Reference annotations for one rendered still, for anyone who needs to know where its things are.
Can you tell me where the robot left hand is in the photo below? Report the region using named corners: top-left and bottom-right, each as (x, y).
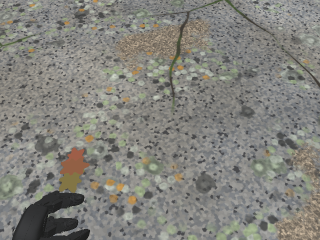
top-left (12, 190), bottom-right (90, 240)

